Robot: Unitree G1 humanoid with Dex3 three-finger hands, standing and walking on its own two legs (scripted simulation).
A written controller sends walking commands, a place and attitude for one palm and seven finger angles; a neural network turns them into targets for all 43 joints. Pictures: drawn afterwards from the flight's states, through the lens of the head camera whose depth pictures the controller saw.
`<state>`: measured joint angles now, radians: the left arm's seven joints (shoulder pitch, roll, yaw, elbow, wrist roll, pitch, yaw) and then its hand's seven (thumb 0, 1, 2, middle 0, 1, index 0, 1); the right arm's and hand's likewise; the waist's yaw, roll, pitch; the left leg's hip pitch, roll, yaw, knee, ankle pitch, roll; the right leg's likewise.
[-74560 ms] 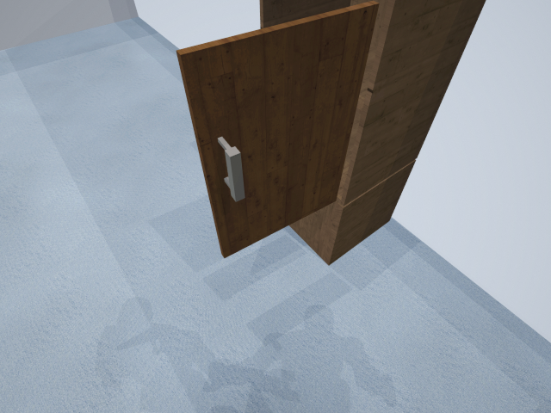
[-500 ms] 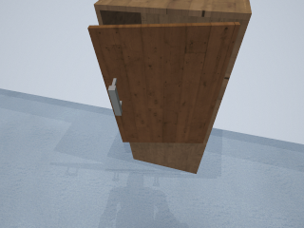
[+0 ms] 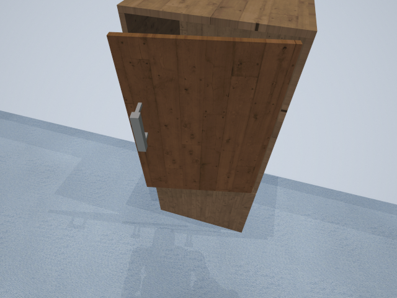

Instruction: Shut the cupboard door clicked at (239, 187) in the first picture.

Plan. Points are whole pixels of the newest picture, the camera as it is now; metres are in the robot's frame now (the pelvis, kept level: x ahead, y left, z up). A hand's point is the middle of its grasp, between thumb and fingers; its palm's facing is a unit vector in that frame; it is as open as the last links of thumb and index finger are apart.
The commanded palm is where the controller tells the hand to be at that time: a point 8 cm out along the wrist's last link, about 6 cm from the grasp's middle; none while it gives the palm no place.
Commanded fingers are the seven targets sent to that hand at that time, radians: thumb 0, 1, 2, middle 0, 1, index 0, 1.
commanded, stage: shuffle to correct the standing spot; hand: left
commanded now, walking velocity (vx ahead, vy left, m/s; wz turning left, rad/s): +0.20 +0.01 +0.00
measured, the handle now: (141, 127) +0.53 +0.20 +0.01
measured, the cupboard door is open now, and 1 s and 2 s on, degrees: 13 13 13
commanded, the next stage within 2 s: come to a stop and stand still in 0.18 s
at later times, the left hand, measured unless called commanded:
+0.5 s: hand out of the picture +0.12 +0.18 -0.17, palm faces +0.05 -0.97 -0.24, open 7.3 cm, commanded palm none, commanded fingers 0.00 0.90 0.90 -0.20 -0.30 -0.20 -0.30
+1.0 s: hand out of the picture +0.09 +0.16 -0.17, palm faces +0.02 -0.97 -0.24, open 7.3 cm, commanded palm none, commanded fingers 0.00 0.90 0.90 -0.20 -0.30 -0.20 -0.30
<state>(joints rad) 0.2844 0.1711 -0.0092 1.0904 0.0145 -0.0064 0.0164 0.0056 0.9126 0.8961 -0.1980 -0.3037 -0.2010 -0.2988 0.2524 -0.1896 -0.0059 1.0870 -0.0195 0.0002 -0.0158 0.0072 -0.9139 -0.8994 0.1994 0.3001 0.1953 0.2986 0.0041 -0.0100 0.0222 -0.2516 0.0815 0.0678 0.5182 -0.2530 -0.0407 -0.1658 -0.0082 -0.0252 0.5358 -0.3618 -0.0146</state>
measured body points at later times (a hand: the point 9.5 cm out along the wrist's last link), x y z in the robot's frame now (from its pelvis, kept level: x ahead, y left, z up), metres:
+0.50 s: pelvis +0.09 -0.01 -0.01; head +0.12 -0.02 +0.44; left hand +0.12 +0.23 -0.15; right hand +0.07 -0.22 -0.18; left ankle +0.04 +0.13 -0.70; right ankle +0.05 -0.08 -0.73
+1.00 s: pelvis +0.07 -0.01 +0.00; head +0.09 -0.03 +0.45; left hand +0.09 +0.21 -0.15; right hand +0.15 -0.24 -0.16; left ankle +0.08 +0.12 -0.73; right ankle +0.05 -0.10 -0.73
